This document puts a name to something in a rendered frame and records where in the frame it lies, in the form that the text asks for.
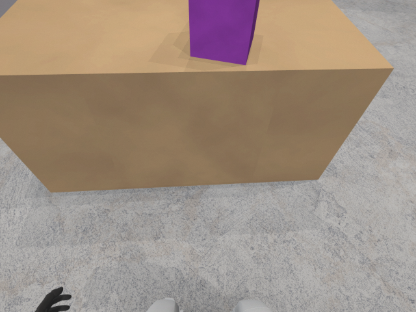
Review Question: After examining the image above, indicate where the carton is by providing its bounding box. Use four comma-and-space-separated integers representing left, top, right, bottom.
188, 0, 260, 65

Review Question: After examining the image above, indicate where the pedestal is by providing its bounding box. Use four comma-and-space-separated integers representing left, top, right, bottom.
0, 0, 394, 192

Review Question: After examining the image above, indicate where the left robot hand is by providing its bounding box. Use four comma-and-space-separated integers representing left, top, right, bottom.
35, 287, 72, 312

